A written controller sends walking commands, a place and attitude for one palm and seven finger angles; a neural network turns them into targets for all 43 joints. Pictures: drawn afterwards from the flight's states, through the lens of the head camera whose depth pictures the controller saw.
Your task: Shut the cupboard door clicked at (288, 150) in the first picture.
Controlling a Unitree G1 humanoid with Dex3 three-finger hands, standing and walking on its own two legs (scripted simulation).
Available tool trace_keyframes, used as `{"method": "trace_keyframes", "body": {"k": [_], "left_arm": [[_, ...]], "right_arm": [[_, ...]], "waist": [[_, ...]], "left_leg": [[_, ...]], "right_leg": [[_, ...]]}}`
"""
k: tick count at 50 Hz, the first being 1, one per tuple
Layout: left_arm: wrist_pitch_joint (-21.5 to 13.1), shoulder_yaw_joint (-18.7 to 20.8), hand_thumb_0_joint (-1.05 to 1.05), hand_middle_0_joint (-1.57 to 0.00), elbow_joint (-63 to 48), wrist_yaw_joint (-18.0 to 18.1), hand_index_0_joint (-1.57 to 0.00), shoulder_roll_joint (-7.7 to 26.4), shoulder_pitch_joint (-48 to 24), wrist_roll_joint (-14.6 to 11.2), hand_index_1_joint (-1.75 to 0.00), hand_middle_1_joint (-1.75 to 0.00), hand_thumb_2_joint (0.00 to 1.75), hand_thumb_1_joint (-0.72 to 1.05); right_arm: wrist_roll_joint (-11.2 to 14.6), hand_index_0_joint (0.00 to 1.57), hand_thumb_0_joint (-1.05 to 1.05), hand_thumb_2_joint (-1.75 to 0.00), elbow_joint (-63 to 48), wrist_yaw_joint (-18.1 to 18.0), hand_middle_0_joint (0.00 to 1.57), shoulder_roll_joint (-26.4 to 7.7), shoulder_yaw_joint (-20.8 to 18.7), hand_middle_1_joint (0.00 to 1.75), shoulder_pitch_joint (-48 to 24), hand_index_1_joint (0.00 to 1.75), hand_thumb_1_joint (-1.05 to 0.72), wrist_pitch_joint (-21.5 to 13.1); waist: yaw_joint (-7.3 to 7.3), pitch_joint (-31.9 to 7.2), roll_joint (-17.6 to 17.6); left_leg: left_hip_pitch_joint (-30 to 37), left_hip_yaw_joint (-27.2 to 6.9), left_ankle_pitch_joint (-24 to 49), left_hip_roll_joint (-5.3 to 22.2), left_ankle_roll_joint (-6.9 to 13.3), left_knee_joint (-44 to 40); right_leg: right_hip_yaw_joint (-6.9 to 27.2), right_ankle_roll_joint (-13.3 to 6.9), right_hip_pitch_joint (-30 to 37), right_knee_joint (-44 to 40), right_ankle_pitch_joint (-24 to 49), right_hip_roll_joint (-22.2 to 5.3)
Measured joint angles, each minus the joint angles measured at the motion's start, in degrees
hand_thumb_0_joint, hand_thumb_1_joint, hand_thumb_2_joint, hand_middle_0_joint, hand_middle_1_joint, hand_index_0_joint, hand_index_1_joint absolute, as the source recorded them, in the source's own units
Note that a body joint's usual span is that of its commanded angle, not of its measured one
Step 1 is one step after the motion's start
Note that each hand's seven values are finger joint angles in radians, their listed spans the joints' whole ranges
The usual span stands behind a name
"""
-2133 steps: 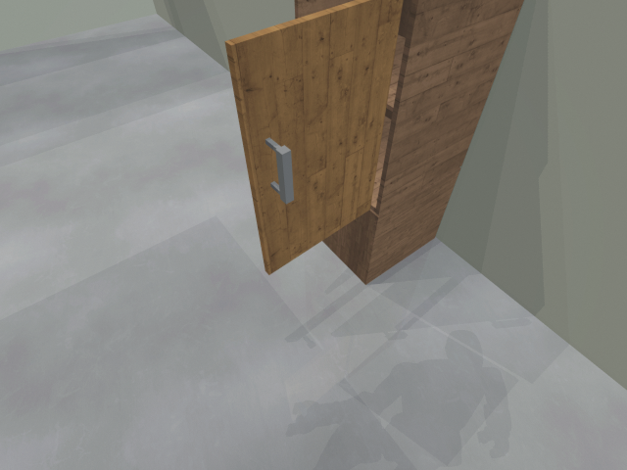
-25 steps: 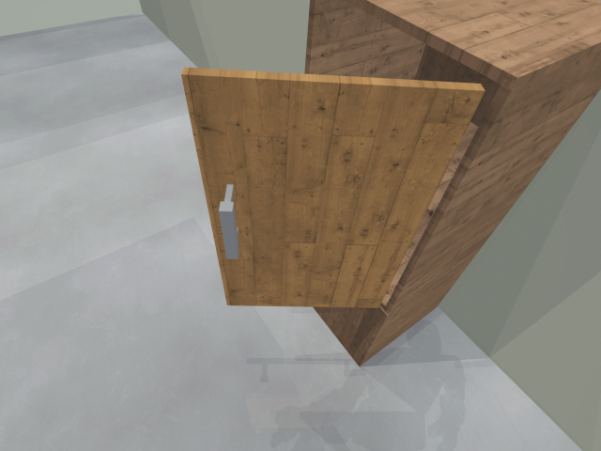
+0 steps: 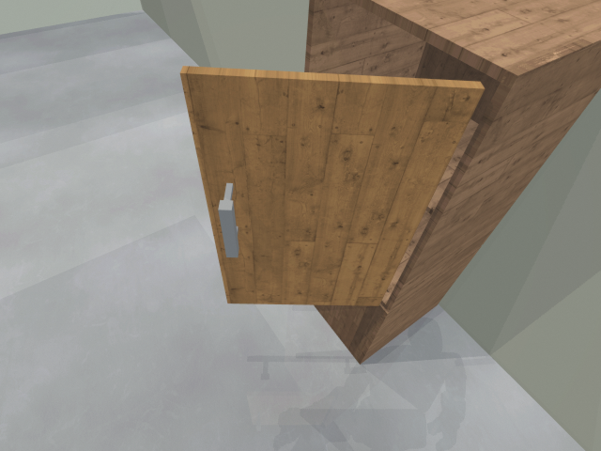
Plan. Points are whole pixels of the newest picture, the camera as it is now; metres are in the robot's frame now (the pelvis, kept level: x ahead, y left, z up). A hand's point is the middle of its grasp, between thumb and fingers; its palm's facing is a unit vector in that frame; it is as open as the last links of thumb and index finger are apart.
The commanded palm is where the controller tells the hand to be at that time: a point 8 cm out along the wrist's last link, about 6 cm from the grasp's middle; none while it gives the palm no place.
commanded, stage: raise the hand and make a fist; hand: left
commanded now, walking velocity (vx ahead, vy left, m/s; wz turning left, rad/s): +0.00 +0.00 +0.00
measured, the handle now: (230, 221) +0.45 +0.15 +0.00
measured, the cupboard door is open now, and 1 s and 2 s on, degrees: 55 55 55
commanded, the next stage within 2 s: bring the fist close to the handle in 1.90 s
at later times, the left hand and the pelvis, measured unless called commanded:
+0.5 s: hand out of the picture +0.11 +0.17 -0.05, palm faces +0.21 -0.98 -0.06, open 5.7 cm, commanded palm +0.11 +0.22 -0.05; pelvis -0.05 -0.06 -0.11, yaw +5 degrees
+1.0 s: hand (171, 419) +0.16 +0.17 -0.03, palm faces +0.07 -1.00 -0.02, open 3.5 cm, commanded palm +0.13 +0.22 -0.02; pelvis -0.03 -0.03 -0.08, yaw +4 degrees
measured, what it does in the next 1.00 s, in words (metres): steps on the spot: right foot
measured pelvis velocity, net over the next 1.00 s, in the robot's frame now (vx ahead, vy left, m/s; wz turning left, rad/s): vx -0.03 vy -0.03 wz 0.07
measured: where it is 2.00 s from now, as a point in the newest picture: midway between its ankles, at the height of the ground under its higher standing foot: outside the picture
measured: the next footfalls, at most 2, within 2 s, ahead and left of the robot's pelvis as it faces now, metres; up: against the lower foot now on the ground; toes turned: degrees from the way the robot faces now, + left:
right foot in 0.20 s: +0.06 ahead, -0.11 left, +0.00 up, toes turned +2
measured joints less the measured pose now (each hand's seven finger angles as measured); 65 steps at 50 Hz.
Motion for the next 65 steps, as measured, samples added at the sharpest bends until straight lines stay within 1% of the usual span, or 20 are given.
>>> {"method": "trace_keyframes", "body": {"k": [1, 2, 4, 5, 7, 10, 12, 14, 17, 20, 23, 26, 29, 32, 36, 41, 47, 51, 57, 65], "left_arm": [[3.6, 3.7, 0.00, -0.20, -9.6, -0.1, -0.21, -0.4, 2.5, -0.6, -0.30, -0.30, 0.90, 0.91], [4.2, 4.4, 0.01, -0.21, -21.3, 1.4, -0.21, 0.0, 5.6, -1.9, -0.30, -0.30, 0.90, 0.91], [1.1, 3.3, 0.01, -0.21, -41.2, 4.6, -0.21, 1.3, 10.9, -5.4, -0.31, -0.30, 0.90, 0.91], [-0.7, 2.8, 0.01, -0.21, -47.5, 5.2, -0.22, 1.5, 11.5, -6.7, -0.31, -0.31, 0.90, 0.91], [-6.1, 3.3, 0.01, -0.23, -54.3, 3.9, -0.23, 0.6, 9.6, -8.9, -0.33, -0.32, 0.90, 0.91], [-18.7, 7.4, 0.01, -0.25, -56.5, -3.7, -0.26, -0.3, 5.6, -12.3, -0.36, -0.36, 0.90, 0.91], [-26.4, 10.0, 0.00, -0.28, -54.0, -11.2, -0.28, -0.9, 3.6, -14.4, -0.39, -0.38, 0.90, 0.91], [-29.7, 11.5, 0.00, -0.31, -52.8, -17.7, -0.31, 0.1, 4.0, -15.9, -0.42, -0.42, 0.90, 0.91], [-27.6, 12.0, 0.00, -0.36, -53.4, -22.4, -0.36, 0.9, 8.0, -18.4, -0.48, -0.47, 0.90, 0.91], [-25.2, 12.5, 0.00, -0.42, -55.1, -20.9, -0.42, 0.5, 12.1, -19.3, -0.54, -0.53, 0.90, 0.90], [-26.8, 12.6, 0.01, -0.47, -58.7, -18.1, -0.47, 0.4, 14.3, -18.9, -0.59, -0.59, 0.90, 0.90], [-30.0, 12.0, 0.02, -0.52, -61.9, -18.4, -0.52, 1.3, 13.1, -18.8, -0.65, -0.65, 0.90, 0.90], [-29.6, 11.2, 0.01, -0.58, -62.3, -21.3, -0.58, 2.5, 9.6, -19.3, -0.71, -0.71, 0.90, 0.90], [-24.7, 11.4, 0.01, -0.63, -61.2, -23.4, -0.64, 3.7, 6.4, -19.8, -0.77, -0.77, 0.90, 0.90], [-19.5, 13.2, 0.01, -0.71, -61.2, -22.2, -0.71, 3.7, 6.4, -20.3, -0.85, -0.85, 0.90, 0.90], [-21.1, 14.3, 0.01, -0.80, -62.1, -20.2, -0.80, 2.2, 9.1, -20.5, -0.95, -0.94, 0.90, 0.90], [-24.1, 11.7, 0.01, -0.91, -62.9, -20.6, -0.91, 1.3, 10.9, -20.0, -1.07, -1.06, 0.90, 0.90], [-24.5, 10.1, 0.01, -0.98, -64.3, -19.1, -0.98, 1.4, 11.1, -19.1, -1.15, -1.14, 0.90, 0.90], [-23.1, 9.0, 0.01, -1.09, -66.5, -16.7, -1.09, 1.7, 10.4, -17.9, -1.27, -1.26, 0.90, 0.90], [-19.6, 8.3, 0.01, -1.23, -67.5, -16.3, -1.23, 2.1, 9.0, -16.9, -1.42, -1.41, 0.90, 0.90]], "right_arm": [[0.4, 0.20, 0.01, -0.90, -2.5, -0.4, 0.20, 0.1, 0.0, 0.30, 0.8, 0.30, -0.90, -1.6], [1.8, 0.20, 0.01, -0.90, -5.5, -1.6, 0.20, 0.1, 0.7, 0.30, 2.5, 0.30, -0.90, -5.2], [3.7, 0.20, 0.01, -0.90, -10.1, -2.6, 0.20, -0.4, 0.8, 0.30, 6.1, 0.30, -0.90, -11.5], [3.7, 0.20, 0.01, -0.90, -11.8, -2.0, 0.20, -0.8, 0.2, 0.30, 7.5, 0.30, -0.90, -13.5], [2.7, 0.20, 0.01, -0.90, -15.0, -0.3, 0.20, -1.6, -1.5, 0.30, 9.0, 0.30, -0.90, -15.8], [1.3, 0.20, 0.01, -0.90, -20.4, 2.2, 0.20, -2.5, -2.3, 0.30, 7.0, 0.30, -0.90, -16.6], [0.6, 0.20, 0.01, -0.90, -23.5, 3.2, 0.20, -3.7, -2.7, 0.30, 3.6, 0.30, -0.90, -15.7], [0.7, 0.20, 0.01, -0.90, -27.0, 3.5, 0.20, -4.0, -3.3, 0.30, 0.9, 0.30, -0.90, -14.1], [1.7, 0.20, 0.01, -0.90, -32.2, 2.9, 0.20, -4.3, -3.9, 0.30, -1.1, 0.30, -0.90, -12.4], [2.1, 0.20, 0.01, -0.90, -35.5, 1.4, 0.20, -4.9, -3.9, 0.30, -1.5, 0.30, -0.90, -12.7], [1.9, 0.20, 0.01, -0.90, -36.2, -0.1, 0.20, -5.3, -3.2, 0.30, -1.4, 0.30, -0.90, -14.2], [1.8, 0.20, 0.01, -0.90, -35.0, -1.1, 0.20, -5.2, -1.7, 0.30, -1.6, 0.30, -0.90, -15.4], [2.1, 0.20, 0.01, -0.90, -33.7, -1.7, 0.20, -4.4, -0.1, 0.30, -1.9, 0.30, -0.90, -15.3], [2.6, 0.20, 0.01, -0.90, -33.2, -1.8, 0.20, -3.0, 0.7, 0.30, -1.4, 0.30, -0.90, -14.0], [2.8, 0.20, 0.01, -0.90, -33.0, -1.6, 0.20, -1.6, 0.6, 0.30, 0.7, 0.30, -0.90, -12.3], [2.5, 0.20, 0.01, -0.90, -32.5, -1.3, 0.20, -2.4, -0.5, 0.30, 3.6, 0.30, -0.90, -11.6], [2.2, 0.20, 0.02, -0.90, -32.3, -1.6, 0.20, -4.5, -1.6, 0.30, 4.6, 0.30, -0.90, -11.7], [1.9, 0.20, 0.02, -0.90, -33.0, -1.7, 0.20, -4.7, -1.6, 0.30, 4.0, 0.30, -0.90, -11.6], [1.6, 0.20, 0.02, -0.90, -35.0, -1.4, 0.20, -3.9, -0.4, 0.30, 2.6, 0.30, -0.90, -10.9], [1.6, 0.20, 0.01, -0.90, -37.3, -0.7, 0.20, -2.8, 1.5, 0.30, 2.3, 0.30, -0.90, -9.6]], "waist": [[-0.79, 1.0, -0.2], [-1.34, 2.0, -0.3], [-2.33, 1.5, 0.0], [-2.66, 0.2, 0.3], [-2.96, -3.5, 1.1], [-2.84, -8.2, -1.4], [-3.04, -9.9, -0.4], [-2.69, -11.1, 0.1], [-1.53, -11.8, 0.2], [0.30, -11.6, 0.9], [1.98, -11.0, 1.5], [2.82, -10.6, 1.9], [2.72, -10.3, 2.4], [1.80, -10.0, 2.7], [0.19, -10.2, 3.1], [-0.41, -10.7, 3.4], [-0.01, -10.5, 3.5], [0.16, -10.1, 3.3], [0.32, -10.0, 3.4], [0.93, -10.1, 3.9]], "left_leg": [[-0.8, -0.5, -0.2, 0.0, -0.2, 1.2], [-1.7, -1.2, -0.6, 0.0, -0.4, 2.9], [-3.6, -2.9, -2.2, -0.5, -0.6, 6.9], [-5.1, -3.8, -2.9, -1.0, -0.6, 8.7], [-10.0, -4.8, -4.4, -1.8, -1.1, 13.1], [-20.5, -1.9, -8.3, -3.3, -2.8, 23.3], [-27.7, -0.9, -11.6, -1.8, -2.3, 31.2], [-33.1, -0.3, -13.8, -0.2, -1.4, 37.1], [-38.1, -0.5, -15.6, 1.0, -2.3, 42.4], [-41.0, -2.1, -16.1, 1.7, -3.1, 45.0], [-42.9, -4.3, -16.1, 2.0, -3.8, 46.3], [-44.5, -6.2, -16.0, 2.2, -4.4, 47.3], [-45.4, -7.3, -15.9, 2.4, -4.8, 47.7], [-44.8, -7.2, -15.7, 2.6, -5.2, 46.9], [-42.4, -6.2, -15.3, 2.7, -5.0, 44.3], [-40.1, -5.0, -14.7, 2.3, -4.2, 41.3], [-39.6, -4.3, -14.8, 1.9, -2.9, 40.7], [-39.0, -4.1, -15.1, 1.7, -2.1, 40.7], [-37.3, -4.2, -15.1, 1.3, -1.2, 39.6], [-34.9, -4.2, -14.6, 0.8, -0.5, 37.4]], "right_leg": [[-0.6, -0.5, -1.7, 4.0, 0.2, 0.0], [-0.7, -1.3, -5.0, 13.0, -1.9, 0.2], [-1.2, -2.6, -11.5, 33.2, -3.8, 0.5], [-1.7, -2.9, -13.9, 38.1, -4.6, 0.6], [-2.4, -3.7, -18.0, 35.8, -6.6, 0.9], [-0.6, -5.0, -25.2, 26.4, -8.3, 1.3], [-0.3, -5.6, -32.6, 33.2, -10.5, 2.7], [-0.3, -6.4, -38.4, 38.6, -10.5, 4.1], [-0.9, -7.2, -43.3, 43.1, -11.7, 5.2], [-2.6, -7.6, -45.3, 44.3, -12.0, 5.6], [-4.9, -8.1, -46.0, 44.2, -11.9, 5.8], [-6.7, -8.5, -46.7, 43.9, -11.7, 6.1], [-7.7, -8.6, -47.1, 43.6, -11.5, 6.3], [-7.6, -8.5, -46.6, 42.8, -11.2, 6.6], [-6.3, -8.2, -44.7, 40.9, -10.6, 6.7], [-4.9, -7.7, -42.9, 38.6, -10.1, 6.5], [-4.2, -7.2, -42.3, 37.6, -9.9, 6.2], [-4.0, -6.7, -41.5, 37.2, -10.0, 6.1], [-3.9, -5.7, -39.4, 35.6, -9.7, 5.8], [-3.7, -4.8, -36.6, 32.9, -9.0, 5.4]]}}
